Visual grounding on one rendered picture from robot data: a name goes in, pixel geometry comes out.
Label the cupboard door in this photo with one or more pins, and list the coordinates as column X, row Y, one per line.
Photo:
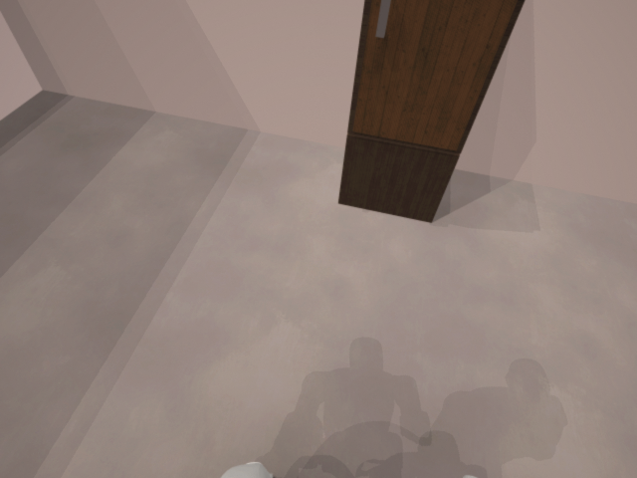
column 420, row 83

